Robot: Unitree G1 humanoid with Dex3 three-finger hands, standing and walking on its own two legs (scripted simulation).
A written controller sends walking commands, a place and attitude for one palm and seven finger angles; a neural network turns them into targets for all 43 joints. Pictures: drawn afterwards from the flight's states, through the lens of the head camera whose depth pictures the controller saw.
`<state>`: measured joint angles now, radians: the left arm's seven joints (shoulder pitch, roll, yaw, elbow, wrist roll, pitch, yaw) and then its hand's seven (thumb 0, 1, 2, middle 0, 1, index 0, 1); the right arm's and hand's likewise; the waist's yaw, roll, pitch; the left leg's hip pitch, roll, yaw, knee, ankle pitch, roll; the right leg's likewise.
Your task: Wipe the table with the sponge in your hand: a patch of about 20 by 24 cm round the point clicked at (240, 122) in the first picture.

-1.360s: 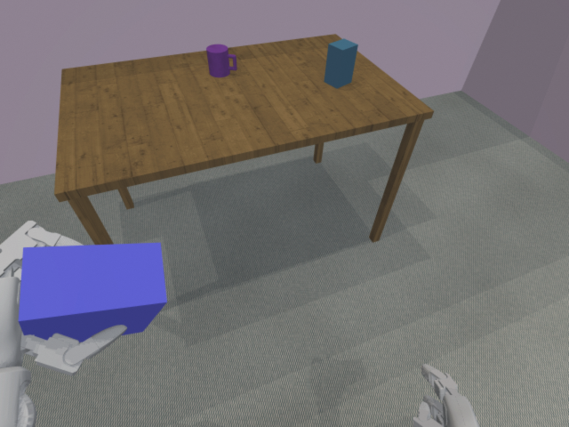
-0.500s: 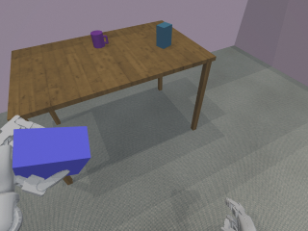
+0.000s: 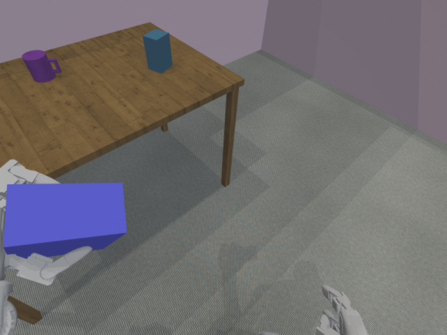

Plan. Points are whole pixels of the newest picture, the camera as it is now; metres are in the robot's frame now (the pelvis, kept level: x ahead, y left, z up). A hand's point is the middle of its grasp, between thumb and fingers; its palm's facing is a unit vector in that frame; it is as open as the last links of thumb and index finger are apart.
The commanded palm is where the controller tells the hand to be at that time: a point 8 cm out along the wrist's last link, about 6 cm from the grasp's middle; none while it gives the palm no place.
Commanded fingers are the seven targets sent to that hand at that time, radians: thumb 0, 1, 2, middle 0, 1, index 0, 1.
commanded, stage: turn to face it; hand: left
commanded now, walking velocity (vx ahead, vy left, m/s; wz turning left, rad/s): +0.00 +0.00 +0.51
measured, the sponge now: (81, 222) +0.23 +0.21 +0.15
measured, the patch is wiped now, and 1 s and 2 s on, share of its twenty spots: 0.00 0.00 0.00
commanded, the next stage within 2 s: take the last steps up to it in 0.64 s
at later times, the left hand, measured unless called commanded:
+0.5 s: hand (77, 207) +0.24 +0.22 +0.17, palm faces +0.47 -0.73 -0.50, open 10.6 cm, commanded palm +0.18 +0.26 +0.18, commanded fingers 0.00 0.10 1.30 -1.20 -1.60 -1.20 -1.60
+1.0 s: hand (87, 278) +0.16 +0.17 +0.16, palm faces +0.61 -0.66 -0.44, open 10.6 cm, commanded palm +0.09 +0.20 +0.18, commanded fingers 0.00 0.10 1.30 -1.20 -1.60 -1.20 -1.60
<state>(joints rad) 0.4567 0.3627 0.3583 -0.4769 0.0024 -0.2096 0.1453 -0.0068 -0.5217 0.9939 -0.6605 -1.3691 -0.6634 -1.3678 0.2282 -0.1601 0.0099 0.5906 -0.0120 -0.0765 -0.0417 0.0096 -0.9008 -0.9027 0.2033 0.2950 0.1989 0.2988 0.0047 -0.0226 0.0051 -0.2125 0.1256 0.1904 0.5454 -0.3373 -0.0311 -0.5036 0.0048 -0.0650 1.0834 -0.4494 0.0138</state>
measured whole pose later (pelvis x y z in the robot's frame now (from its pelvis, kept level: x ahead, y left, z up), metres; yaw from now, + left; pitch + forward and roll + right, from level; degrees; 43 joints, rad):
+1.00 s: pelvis +0.03 -0.11 +0.01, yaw +18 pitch -1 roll +2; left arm 0.49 0.32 0.30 -0.43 -0.02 -0.16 0.13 -0.01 -0.52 1.00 -0.66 -1.37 -0.67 -1.37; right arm 0.21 -0.21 0.01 0.66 0.00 -0.04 -0.04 0.01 -0.90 -0.90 0.21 0.30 0.20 0.30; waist 0.01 0.04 0.03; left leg -0.53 0.03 0.03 1.11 -0.33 -0.03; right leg -0.21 -0.06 -0.13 0.51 -0.28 -0.04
